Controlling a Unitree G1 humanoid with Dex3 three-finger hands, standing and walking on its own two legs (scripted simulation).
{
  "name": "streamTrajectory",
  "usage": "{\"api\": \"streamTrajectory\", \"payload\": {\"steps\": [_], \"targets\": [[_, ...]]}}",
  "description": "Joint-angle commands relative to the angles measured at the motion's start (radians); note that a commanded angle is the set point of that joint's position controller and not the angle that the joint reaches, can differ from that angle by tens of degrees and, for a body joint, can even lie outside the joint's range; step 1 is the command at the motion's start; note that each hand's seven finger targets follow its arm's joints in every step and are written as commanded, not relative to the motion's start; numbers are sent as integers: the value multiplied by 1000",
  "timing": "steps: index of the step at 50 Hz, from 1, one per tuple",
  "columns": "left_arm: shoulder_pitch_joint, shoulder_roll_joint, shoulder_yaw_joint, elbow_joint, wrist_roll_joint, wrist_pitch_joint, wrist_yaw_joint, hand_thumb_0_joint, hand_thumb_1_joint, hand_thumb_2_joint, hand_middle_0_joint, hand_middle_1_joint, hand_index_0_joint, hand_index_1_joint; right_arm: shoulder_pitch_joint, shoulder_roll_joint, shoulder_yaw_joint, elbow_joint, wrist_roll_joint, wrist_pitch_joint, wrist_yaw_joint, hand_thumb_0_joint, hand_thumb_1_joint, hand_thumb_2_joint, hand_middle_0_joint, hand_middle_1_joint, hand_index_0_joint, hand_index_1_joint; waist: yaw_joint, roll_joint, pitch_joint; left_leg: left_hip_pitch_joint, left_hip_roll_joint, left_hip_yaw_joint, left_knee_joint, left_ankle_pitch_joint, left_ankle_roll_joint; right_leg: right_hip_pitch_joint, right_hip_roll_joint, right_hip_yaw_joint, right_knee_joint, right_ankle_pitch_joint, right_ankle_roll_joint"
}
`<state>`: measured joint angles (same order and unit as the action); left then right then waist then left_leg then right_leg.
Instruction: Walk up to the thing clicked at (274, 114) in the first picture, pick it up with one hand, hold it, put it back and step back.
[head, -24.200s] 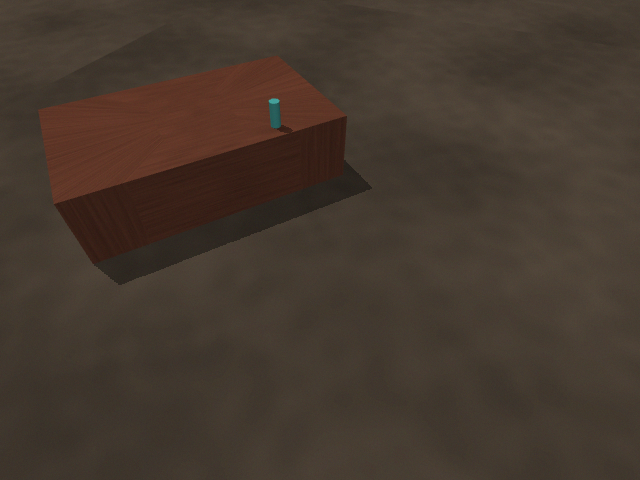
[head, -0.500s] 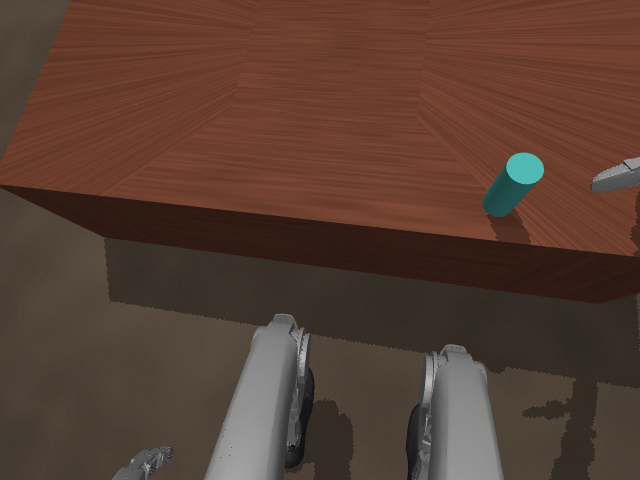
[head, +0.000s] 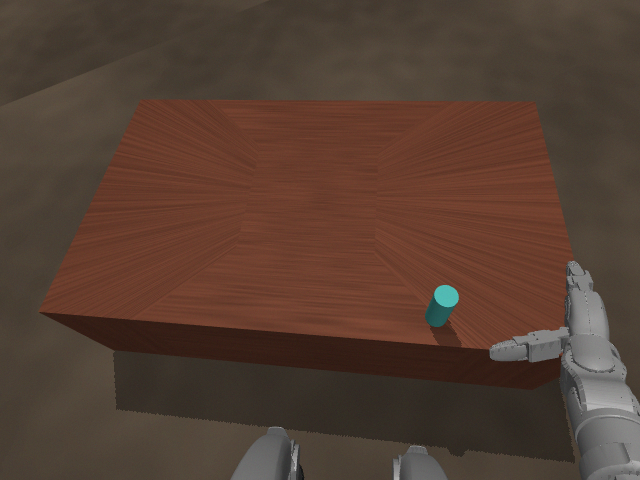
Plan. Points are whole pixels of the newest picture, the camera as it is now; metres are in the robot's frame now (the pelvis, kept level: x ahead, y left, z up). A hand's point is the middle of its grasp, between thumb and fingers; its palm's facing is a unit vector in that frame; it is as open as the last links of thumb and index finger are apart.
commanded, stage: home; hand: right
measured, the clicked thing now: (440, 307) +0.46 -0.17 -0.30
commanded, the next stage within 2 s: none
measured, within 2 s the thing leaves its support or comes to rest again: neither
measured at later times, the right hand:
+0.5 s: hand (512, 460) +0.19 -0.17 -0.03, palm faces +0.16 +0.95 -0.25, open 17.4 cm
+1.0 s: hand (518, 467) +0.18 -0.17 -0.02, palm faces +0.14 +0.95 -0.28, open 17.4 cm
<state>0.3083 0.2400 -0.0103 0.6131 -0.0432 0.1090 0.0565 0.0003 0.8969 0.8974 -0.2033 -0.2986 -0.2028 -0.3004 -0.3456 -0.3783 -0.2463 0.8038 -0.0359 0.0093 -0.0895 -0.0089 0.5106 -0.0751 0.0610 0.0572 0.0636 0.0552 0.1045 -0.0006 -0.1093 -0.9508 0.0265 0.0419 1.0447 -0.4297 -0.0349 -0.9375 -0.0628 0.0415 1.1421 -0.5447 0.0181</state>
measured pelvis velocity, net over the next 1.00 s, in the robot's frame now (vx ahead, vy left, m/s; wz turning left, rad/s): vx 0.01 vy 0.01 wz -0.02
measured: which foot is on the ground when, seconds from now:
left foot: down 0.00-1.00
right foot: down 0.00-1.00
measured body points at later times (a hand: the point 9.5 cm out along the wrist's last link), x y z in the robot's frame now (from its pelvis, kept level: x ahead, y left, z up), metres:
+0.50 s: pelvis +0.03 +0.02 +0.04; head +0.06 +0.02 +0.49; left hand +0.22 +0.24 -0.04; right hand +0.17 -0.22 -0.01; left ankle +0.04 +0.15 -0.66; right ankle +0.00 -0.12 -0.66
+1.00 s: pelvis +0.01 +0.01 +0.04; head +0.04 +0.01 +0.49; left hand +0.17 +0.25 -0.04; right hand +0.17 -0.22 +0.00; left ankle +0.04 +0.15 -0.66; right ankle +0.00 -0.12 -0.66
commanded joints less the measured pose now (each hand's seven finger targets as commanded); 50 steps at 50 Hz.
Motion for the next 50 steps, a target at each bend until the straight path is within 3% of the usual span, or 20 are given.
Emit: {"api": "streamTrajectory", "payload": {"steps": [1,2,4,5,8,11,13,18,22,24,26,32,39,40,49,50], "targets": [[55,140,50,-84,5,-51,39,0,897,900,-201,-295,-199,-297,-96,-144,17,-260,32,-44,-53,0,517,-75,57,59,57,59,-40,-158,-320,330,-33,28,-167,289,65,350,27,-18,-264,399,-4],[47,138,50,-87,5,-56,45,0,896,900,-201,-295,-199,-297,-56,-102,47,-276,41,-36,-54,0,516,-76,57,60,57,60,-39,-146,-286,339,-36,34,-183,287,64,371,25,-17,-289,405,-1],[22,136,50,-107,6,-65,52,0,896,900,-201,-295,-199,-297,36,-83,68,-321,47,-21,-60,0,509,-80,58,61,58,61,-54,-137,-283,388,-34,37,-205,315,64,405,27,-23,-310,447,1],[16,134,52,-112,7,-71,53,0,896,900,-201,-295,-199,-297,78,-52,98,-343,48,-11,-58,0,522,-73,57,59,57,59,-50,-123,-275,400,-34,42,-212,333,62,426,25,-20,-318,488,3],[-24,114,44,-139,0,-83,62,0,896,900,-201,-295,-199,-297,211,-10,141,-420,62,19,-60,0,506,-82,58,61,58,61,-61,-61,-234,473,-30,41,-257,349,52,429,35,-40,-341,453,-9],[-68,107,43,-166,-4,-92,72,0,896,900,-201,-295,-199,-297,364,16,169,-542,70,48,-62,0,531,-67,56,57,56,57,-76,-45,-216,503,-30,47,-277,355,48,465,35,-42,-365,471,-8],[-100,97,39,-186,-5,-101,81,0,896,901,-201,-296,-200,-297,462,23,176,-627,74,69,-64,0,534,-65,55,56,55,56,-87,-22,-180,521,-28,44,-301,332,41,454,40,-50,-374,428,-14],[-127,84,37,-220,0,-125,102,0,897,901,-201,-297,-200,-299,623,49,197,-807,74,108,-66,0,563,-47,52,51,52,51,-73,18,-120,523,-28,36,-326,315,26,457,47,-63,-381,384,-25],[-128,77,29,-234,10,-150,116,0,897,901,-201,-298,-200,-299,638,56,203,-909,70,125,-60,0,573,-41,51,49,50,49,-64,-14,-75,496,-22,20,-341,262,22,451,55,-68,-380,321,-28],[-119,78,34,-239,16,-165,122,0,897,901,-201,-298,-200,-299,671,58,191,-921,65,133,-62,0,558,-50,52,52,52,52,-67,-6,-108,506,-20,22,-328,292,22,464,56,-63,-369,355,-28],[-120,74,31,-243,19,-175,125,0,897,901,-201,-298,-200,-299,654,67,204,-919,60,138,-59,0,554,-51,52,52,52,52,-58,5,-81,497,-15,16,-336,270,18,451,60,-65,-365,324,-31],[-124,78,34,-252,27,-211,126,0,897,902,-201,-299,-200,-300,731,82,202,-916,48,162,-63,0,559,-49,52,51,52,51,-92,-11,-109,513,-16,28,-319,278,25,453,61,-57,-362,354,-21],[-128,77,35,-263,28,-233,114,0,897,901,-201,-299,-200,-300,767,88,196,-913,45,179,-66,0,555,-51,52,52,52,52,-108,-26,-91,509,-23,40,-305,253,27,422,55,-51,-369,345,-13],[-125,85,40,-263,27,-234,115,0,897,901,-201,-298,-200,-299,758,90,196,-912,45,179,-66,0,543,-58,53,54,53,54,-97,-7,-94,499,-26,39,-304,252,27,426,52,-50,-367,345,-15],[-113,83,43,-260,31,-256,117,0,897,901,-201,-299,-200,-300,747,84,198,-942,41,186,-67,0,556,-50,52,52,52,52,-97,-7,-81,494,-25,34,-310,204,24,401,54,-57,-364,286,-18],[-118,84,39,-262,29,-260,115,0,897,901,-201,-299,-200,-300,727,84,201,-946,44,188,-67,0,567,-43,51,50,51,50,-93,-3,-53,478,-29,36,-315,165,23,387,52,-54,-375,243,-18]]}}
